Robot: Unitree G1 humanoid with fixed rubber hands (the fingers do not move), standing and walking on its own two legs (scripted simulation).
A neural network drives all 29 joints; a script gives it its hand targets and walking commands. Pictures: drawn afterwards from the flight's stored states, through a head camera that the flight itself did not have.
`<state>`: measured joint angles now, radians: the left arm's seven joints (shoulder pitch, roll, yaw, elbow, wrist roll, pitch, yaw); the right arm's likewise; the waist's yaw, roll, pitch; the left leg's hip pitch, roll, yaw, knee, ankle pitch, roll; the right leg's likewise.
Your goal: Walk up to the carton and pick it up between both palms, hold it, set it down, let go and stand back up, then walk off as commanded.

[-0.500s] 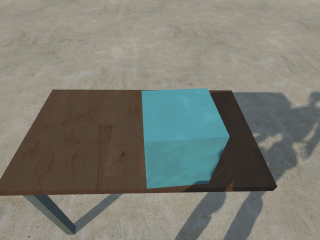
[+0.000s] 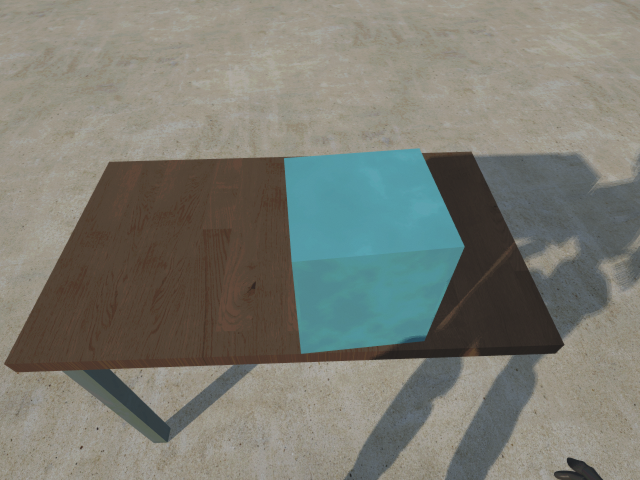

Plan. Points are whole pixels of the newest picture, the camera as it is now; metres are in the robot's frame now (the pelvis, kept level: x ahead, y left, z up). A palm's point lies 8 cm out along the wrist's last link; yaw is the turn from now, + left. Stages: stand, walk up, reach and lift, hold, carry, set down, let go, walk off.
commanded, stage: walk off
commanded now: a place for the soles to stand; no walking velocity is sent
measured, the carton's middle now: (358, 254) +0.46 -0.02 -0.02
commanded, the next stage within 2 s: none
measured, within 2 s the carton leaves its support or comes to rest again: neither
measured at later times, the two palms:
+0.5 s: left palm out of the picture +0.04 +0.34 -0.10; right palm out of the picture +0.04 -0.29 -0.08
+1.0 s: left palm out of the picture -0.09 +0.28 -0.07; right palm out of the picture -0.14 -0.36 -0.15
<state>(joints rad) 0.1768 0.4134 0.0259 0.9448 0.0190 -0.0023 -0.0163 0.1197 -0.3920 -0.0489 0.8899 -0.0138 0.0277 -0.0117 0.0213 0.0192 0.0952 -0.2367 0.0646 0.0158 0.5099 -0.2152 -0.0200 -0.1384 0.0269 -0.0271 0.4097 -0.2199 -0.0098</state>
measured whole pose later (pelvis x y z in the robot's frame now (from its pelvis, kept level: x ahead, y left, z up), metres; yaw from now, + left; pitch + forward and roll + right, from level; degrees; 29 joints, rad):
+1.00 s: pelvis -0.22 -0.04 -0.02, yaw -2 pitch -2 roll +3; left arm 0.18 0.42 0.07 0.66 0.02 0.03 0.01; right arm 0.19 -0.45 -0.07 0.73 0.00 0.07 -0.04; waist -0.01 0.07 0.23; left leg -0.41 -0.11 -0.16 1.05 -0.44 0.02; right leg -0.40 0.07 -0.01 0.71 -0.28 -0.10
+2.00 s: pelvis -0.61 +0.04 -0.01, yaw +1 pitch -5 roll +2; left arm 0.32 0.39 0.10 0.83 0.02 0.06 0.00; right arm 0.24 -0.44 -0.10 0.83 -0.01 0.06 -0.04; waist 0.07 0.02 0.14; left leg -0.44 -0.14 -0.19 1.17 -0.36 -0.01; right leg -0.13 0.09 0.04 0.59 -0.37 -0.10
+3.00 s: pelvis -0.62 -0.02 -0.01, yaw +4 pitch +0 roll +1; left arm 0.30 0.41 0.05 0.88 0.01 -0.04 -0.02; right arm 0.29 -0.44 -0.07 0.91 -0.04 0.00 0.01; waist 0.00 0.04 0.04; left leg -0.24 0.00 0.06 0.55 -0.31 0.02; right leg -0.38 0.03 0.03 0.60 -0.29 -0.06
